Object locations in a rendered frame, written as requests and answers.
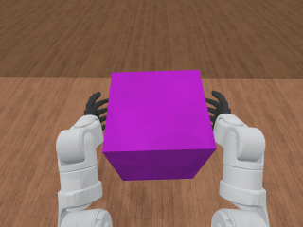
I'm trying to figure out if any robot left upper arm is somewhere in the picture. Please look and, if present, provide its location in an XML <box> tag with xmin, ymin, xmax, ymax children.
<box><xmin>60</xmin><ymin>208</ymin><xmax>113</xmax><ymax>227</ymax></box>

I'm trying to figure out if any right robot forearm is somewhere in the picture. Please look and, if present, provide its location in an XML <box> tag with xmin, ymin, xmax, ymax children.
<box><xmin>213</xmin><ymin>113</ymin><xmax>270</xmax><ymax>227</ymax></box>

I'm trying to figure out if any left robot hand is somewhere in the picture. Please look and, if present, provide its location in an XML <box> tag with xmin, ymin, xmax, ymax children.
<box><xmin>84</xmin><ymin>92</ymin><xmax>109</xmax><ymax>131</ymax></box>

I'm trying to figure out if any right robot hand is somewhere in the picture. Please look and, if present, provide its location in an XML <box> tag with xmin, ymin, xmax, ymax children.
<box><xmin>205</xmin><ymin>90</ymin><xmax>231</xmax><ymax>131</ymax></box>

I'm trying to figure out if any left robot forearm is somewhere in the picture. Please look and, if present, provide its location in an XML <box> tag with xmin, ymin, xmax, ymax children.
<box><xmin>56</xmin><ymin>114</ymin><xmax>104</xmax><ymax>227</ymax></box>

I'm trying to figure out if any robot right upper arm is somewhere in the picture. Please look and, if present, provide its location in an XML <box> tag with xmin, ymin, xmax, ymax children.
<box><xmin>211</xmin><ymin>208</ymin><xmax>267</xmax><ymax>227</ymax></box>

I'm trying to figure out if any carton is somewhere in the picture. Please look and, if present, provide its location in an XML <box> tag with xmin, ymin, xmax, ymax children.
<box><xmin>102</xmin><ymin>70</ymin><xmax>217</xmax><ymax>181</ymax></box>

